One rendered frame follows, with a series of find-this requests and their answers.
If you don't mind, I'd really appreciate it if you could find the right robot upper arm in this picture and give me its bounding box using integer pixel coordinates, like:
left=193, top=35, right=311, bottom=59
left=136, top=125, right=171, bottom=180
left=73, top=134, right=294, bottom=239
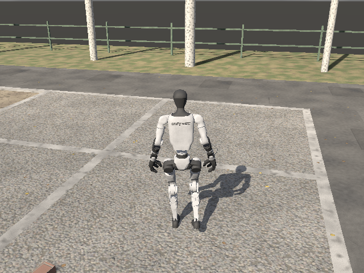
left=193, top=114, right=209, bottom=145

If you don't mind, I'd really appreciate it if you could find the humanoid robot torso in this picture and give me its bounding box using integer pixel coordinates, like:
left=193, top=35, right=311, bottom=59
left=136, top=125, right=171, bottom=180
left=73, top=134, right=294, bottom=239
left=168, top=112, right=194, bottom=171

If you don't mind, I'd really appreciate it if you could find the robot right hand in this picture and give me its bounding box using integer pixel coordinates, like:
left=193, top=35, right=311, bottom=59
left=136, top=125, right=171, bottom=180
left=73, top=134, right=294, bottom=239
left=203, top=159, right=216, bottom=172

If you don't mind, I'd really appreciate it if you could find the left robot foot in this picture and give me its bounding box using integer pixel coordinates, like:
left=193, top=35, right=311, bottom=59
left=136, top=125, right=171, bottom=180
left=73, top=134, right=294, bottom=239
left=172, top=214, right=180, bottom=228

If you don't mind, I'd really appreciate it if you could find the left robot upper arm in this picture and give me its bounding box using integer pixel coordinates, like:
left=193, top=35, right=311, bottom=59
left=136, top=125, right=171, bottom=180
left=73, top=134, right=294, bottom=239
left=154, top=115, right=169, bottom=146

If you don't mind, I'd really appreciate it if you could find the right robot forearm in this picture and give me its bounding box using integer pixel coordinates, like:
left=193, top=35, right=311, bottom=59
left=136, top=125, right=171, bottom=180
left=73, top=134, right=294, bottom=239
left=203, top=137, right=215, bottom=160

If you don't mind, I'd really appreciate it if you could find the robot left hand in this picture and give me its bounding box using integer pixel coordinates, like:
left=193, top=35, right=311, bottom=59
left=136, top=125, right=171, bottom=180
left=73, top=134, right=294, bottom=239
left=148, top=160, right=162, bottom=173

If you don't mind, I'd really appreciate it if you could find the left robot forearm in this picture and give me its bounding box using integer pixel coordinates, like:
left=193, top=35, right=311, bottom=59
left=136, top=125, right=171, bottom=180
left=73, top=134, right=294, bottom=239
left=150, top=138, right=160, bottom=162

